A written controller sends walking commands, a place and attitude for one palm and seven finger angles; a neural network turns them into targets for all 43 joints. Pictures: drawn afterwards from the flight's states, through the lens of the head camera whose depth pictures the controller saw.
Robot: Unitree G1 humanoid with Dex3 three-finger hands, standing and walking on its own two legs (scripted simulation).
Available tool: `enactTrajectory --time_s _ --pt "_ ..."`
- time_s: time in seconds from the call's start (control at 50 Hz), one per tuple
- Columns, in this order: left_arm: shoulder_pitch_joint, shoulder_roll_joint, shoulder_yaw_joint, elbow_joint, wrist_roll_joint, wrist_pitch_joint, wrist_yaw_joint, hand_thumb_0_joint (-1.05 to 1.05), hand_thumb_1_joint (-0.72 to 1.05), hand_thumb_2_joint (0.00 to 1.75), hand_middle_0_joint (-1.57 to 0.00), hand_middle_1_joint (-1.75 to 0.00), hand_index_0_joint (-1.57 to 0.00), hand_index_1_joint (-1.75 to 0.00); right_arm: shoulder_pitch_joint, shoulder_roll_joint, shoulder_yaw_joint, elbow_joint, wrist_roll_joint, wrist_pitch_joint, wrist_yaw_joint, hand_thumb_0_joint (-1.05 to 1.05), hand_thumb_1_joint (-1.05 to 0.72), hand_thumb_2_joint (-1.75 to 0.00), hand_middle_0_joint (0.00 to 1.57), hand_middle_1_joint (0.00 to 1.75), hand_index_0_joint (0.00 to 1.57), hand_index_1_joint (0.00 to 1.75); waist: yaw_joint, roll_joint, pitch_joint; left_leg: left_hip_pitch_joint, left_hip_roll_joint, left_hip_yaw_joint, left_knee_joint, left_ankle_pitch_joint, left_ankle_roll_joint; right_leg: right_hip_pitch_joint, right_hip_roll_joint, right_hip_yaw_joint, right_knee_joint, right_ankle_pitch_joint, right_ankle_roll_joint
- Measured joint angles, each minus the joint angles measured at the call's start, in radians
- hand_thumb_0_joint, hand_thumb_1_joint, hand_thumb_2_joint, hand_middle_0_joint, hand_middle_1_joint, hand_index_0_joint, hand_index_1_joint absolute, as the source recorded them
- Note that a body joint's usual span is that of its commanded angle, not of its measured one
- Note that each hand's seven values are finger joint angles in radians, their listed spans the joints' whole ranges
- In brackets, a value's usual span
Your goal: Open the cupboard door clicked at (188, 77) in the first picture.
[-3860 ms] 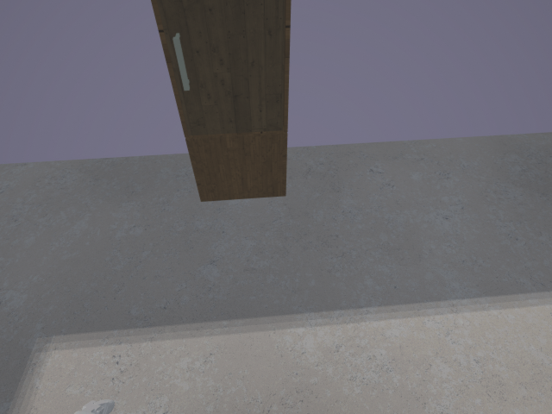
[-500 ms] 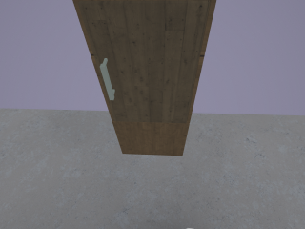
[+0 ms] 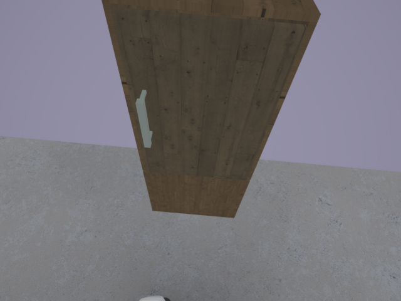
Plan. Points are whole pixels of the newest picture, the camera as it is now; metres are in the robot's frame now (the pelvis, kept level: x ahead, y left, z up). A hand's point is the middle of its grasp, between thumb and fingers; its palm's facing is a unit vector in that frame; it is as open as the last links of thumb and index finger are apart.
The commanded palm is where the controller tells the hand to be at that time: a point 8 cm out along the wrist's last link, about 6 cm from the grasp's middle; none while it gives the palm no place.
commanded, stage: come to a stop and stand still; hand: left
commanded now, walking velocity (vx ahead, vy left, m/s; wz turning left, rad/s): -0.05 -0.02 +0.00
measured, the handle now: (145, 120) +0.56 +0.20 -0.03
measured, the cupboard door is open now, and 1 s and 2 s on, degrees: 0 0 0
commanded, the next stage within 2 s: look again from close up in 0.68 s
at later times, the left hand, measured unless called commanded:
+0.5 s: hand out of the picture -0.01 +0.13 -0.17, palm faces +0.06 -0.98 -0.21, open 7.3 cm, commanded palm none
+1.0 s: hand out of the picture -0.06 +0.14 -0.17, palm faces +0.04 -0.98 -0.20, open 7.4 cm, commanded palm none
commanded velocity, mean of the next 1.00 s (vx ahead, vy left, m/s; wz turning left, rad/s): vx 0.00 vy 0.00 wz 0.00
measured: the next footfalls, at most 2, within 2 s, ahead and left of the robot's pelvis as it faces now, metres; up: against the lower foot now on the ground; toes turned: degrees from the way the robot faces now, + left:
right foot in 0.16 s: +0.03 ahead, -0.13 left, +0.00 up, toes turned -5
left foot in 0.40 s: +0.05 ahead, +0.10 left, +0.00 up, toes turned +4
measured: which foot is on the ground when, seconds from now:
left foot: down 0.00-0.16, up 0.18-0.38, down 0.40-1.00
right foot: up 0.00-0.14, down 0.16-1.00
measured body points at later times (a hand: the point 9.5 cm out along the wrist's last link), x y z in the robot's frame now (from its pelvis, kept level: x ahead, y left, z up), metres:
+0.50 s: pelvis -0.04 -0.05 +0.00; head -0.02 -0.05 +0.45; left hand -0.02 +0.19 -0.15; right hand -0.04 -0.27 -0.16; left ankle -0.06 +0.09 -0.73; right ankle -0.03 -0.14 -0.73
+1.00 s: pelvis -0.05 -0.02 +0.00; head -0.06 -0.03 +0.45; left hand -0.06 +0.20 -0.15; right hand -0.05 -0.23 -0.16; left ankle -0.06 +0.09 -0.73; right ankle -0.03 -0.14 -0.73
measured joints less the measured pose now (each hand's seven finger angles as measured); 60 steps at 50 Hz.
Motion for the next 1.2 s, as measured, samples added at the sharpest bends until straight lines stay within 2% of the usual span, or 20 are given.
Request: enactTrajectory --time_s 0.04,0.08,0.12,0.16,0.18,0.24,0.3,0.34,0.42,0.48,0.58,0.78,0.82,0.88,0.94,1.04,1.2 --pt "-0.009 0.009 0.008 -0.014 0.001 0.006 -0.001 0.01 0.91 0.90 -0.20 -0.30 -0.20 -0.30 -0.017 -0.001 -0.005 -0.013 -0.002 0.006 0.002 0.01 -0.93 -0.90 0.20 0.30 0.20 0.30 -0.006 0.011 0.007 -0.008 0.007 0.003 -0.009 0.014 -0.004 -0.030 0.004 0.009 0.045 -0.003 0.002" --pt "-0.016 0.016 0.013 -0.028 0.002 0.009 -0.002 0.01 0.91 0.90 -0.20 -0.30 -0.20 -0.30 -0.023 -0.007 -0.011 -0.020 -0.004 0.010 0.005 0.01 -0.92 -0.90 0.20 0.30 0.20 0.30 -0.011 0.024 0.008 -0.017 0.013 0.002 -0.011 0.025 -0.011 -0.030 0.001 0.008 0.017 0.006 0.001" --pt "-0.018 0.022 0.016 -0.039 0.003 0.004 -0.002 0.01 0.91 0.90 -0.20 -0.30 -0.20 -0.30 -0.019 -0.015 -0.016 -0.021 -0.005 0.016 0.011 0.01 -0.92 -0.90 0.20 0.30 0.20 0.30 -0.014 0.038 -0.001 -0.028 0.016 0.000 -0.004 0.032 -0.021 -0.001 -0.006 0.004 -0.079 0.050 -0.003" --pt "-0.006 0.030 0.015 -0.052 0.007 -0.007 -0.001 0.01 0.91 0.90 -0.20 -0.30 -0.20 -0.30 -0.004 -0.022 -0.022 -0.021 -0.001 0.024 0.018 0.01 -0.91 -0.90 0.20 0.30 0.20 0.30 -0.013 0.041 -0.020 -0.050 0.012 -0.001 0.026 0.026 -0.034 0.056 -0.018 0.004 -0.245 0.154 -0.011" --pt "-0.005 0.028 0.014 -0.050 0.012 -0.013 0.001 0.01 0.91 0.90 -0.20 -0.30 -0.20 -0.30 0.002 -0.028 -0.026 -0.018 0.003 0.031 0.022 0.01 -0.91 -0.90 0.20 0.30 0.20 0.30 -0.014 0.052 -0.022 -0.061 0.015 -0.011 0.056 -0.007 -0.041 0.057 -0.014 0.000 -0.254 0.195 -0.019" --pt "0.011 0.014 0.002 -0.044 0.017 -0.009 0.001 0.01 0.91 0.90 -0.20 -0.29 -0.20 -0.30 0.038 -0.044 -0.032 -0.002 0.005 0.060 0.033 0.01 -0.91 -0.90 0.20 0.30 0.20 0.30 -0.013 0.075 -0.050 -0.087 -0.005 -0.071 0.197 -0.197 -0.035 0.064 -0.004 -0.017 -0.265 0.200 -0.043" --pt "0.023 0.003 -0.004 -0.035 0.017 -0.011 0.001 0.01 0.90 0.90 -0.20 -0.30 -0.20 -0.30 0.071 -0.047 -0.029 0.013 0.004 0.057 0.035 0.01 -0.91 -0.90 0.20 0.30 0.20 0.30 -0.016 0.071 -0.069 -0.074 -0.019 -0.095 0.301 -0.222 -0.028 0.077 0.004 -0.016 -0.324 0.231 -0.053" --pt "0.022 -0.004 -0.009 -0.029 0.015 -0.017 -0.002 0.01 0.90 0.90 -0.20 -0.30 -0.20 -0.30 0.093 -0.046 -0.023 0.020 0.005 0.046 0.031 0.01 -0.91 -0.90 0.20 0.30 0.20 0.30 -0.022 0.066 -0.071 -0.028 -0.021 -0.094 0.269 -0.228 -0.033 0.077 0.009 -0.020 -0.347 0.247 -0.058" --pt "0.005 -0.013 -0.014 -0.008 0.002 -0.032 0.003 0.01 0.92 0.90 -0.20 -0.30 -0.20 -0.30 0.131 -0.044 -0.006 0.054 0.006 0.022 0.018 0.01 -0.91 -0.90 0.20 0.30 0.20 0.30 -0.032 0.077 -0.066 0.111 -0.007 -0.104 0.027 -0.145 -0.042 0.060 0.035 -0.048 -0.338 0.247 -0.058" --pt "-0.019 0.003 -0.011 0.016 -0.006 -0.034 0.003 0.01 0.93 0.90 -0.20 -0.30 -0.20 -0.30 0.137 -0.016 0.012 0.098 0.005 0.012 0.010 0.01 -0.91 -0.90 0.20 0.30 0.19 0.30 -0.020 0.038 -0.045 0.138 -0.017 -0.101 -0.018 -0.136 -0.058 0.079 0.025 -0.046 -0.364 0.269 -0.062" --pt "-0.016 0.006 -0.018 0.049 -0.010 -0.032 -0.003 0.01 0.93 0.90 -0.20 -0.30 -0.20 -0.30 0.152 0.005 0.027 0.125 0.005 0.008 0.009 0.01 -0.91 -0.90 0.20 0.30 0.20 0.30 -0.015 0.028 -0.047 0.171 -0.017 -0.097 -0.070 -0.097 -0.060 0.115 0.029 -0.044 -0.424 0.302 -0.056" --pt "0.032 -0.023 -0.026 0.078 -0.007 -0.032 -0.006 0.01 0.91 0.90 -0.20 -0.30 -0.20 -0.30 0.165 0.022 0.032 0.118 0.003 0.001 0.010 0.01 -0.91 -0.90 0.20 0.30 0.20 0.30 -0.018 0.035 -0.056 0.178 -0.022 -0.087 -0.100 -0.073 -0.052 0.120 0.026 -0.034 -0.456 0.330 -0.051" --pt "0.043 -0.036 -0.037 0.074 -0.001 -0.052 0.009 0.01 0.91 0.90 -0.20 -0.30 -0.20 -0.30 0.167 0.009 0.033 0.101 0.004 0.001 0.017 0.01 -0.91 -0.90 0.20 0.30 0.20 0.30 -0.017 0.054 -0.053 0.141 -0.014 -0.091 -0.042 -0.099 -0.049 0.103 0.032 -0.037 -0.442 0.330 -0.048" --pt "0.065 -0.047 -0.044 0.065 0.004 -0.064 0.009 0.01 0.91 0.90 -0.20 -0.30 -0.20 -0.30 0.182 -0.008 0.027 0.059 0.002 -0.006 0.024 0.01 -0.92 -0.90 0.20 0.30 0.20 0.30 -0.031 0.070 -0.059 0.108 -0.020 -0.094 0.023 -0.131 -0.040 0.075 0.023 -0.038 -0.386 0.303 -0.043" --pt "0.071 -0.046 -0.045 0.062 0.003 -0.059 0.004 0.01 0.90 0.90 -0.20 -0.30 -0.20 -0.30 0.201 -0.012 0.030 0.033 0.000 -0.016 0.023 0.01 -0.92 -0.90 0.20 0.30 0.20 0.30 -0.035 0.073 -0.073 0.108 -0.038 -0.089 0.036 -0.141 -0.027 0.065 0.004 -0.032 -0.349 0.280 -0.032" --pt "0.062 -0.032 -0.042 0.047 0.002 -0.057 0.001 0.01 0.90 0.90 -0.20 -0.30 -0.20 -0.30 0.217 -0.009 0.042 0.030 -0.002 -0.020 0.019 0.02 -0.93 -0.90 0.20 0.30 0.20 0.30 -0.027 0.070 -0.087 0.128 -0.061 -0.080 0.012 -0.133 -0.013 0.069 -0.019 -0.022 -0.340 0.274 -0.017" --pt "0.043 -0.015 -0.039 0.035 0.001 -0.058 0.000 0.01 0.90 0.90 -0.20 -0.30 -0.20 -0.30 0.210 -0.010 0.049 0.048 -0.001 -0.028 0.020 0.02 -0.92 -0.90 0.20 0.30 0.20 0.30 -0.023 0.062 -0.083 0.149 -0.075 -0.071 -0.030 -0.113 -0.006 0.076 -0.032 -0.013 -0.356 0.283 -0.009"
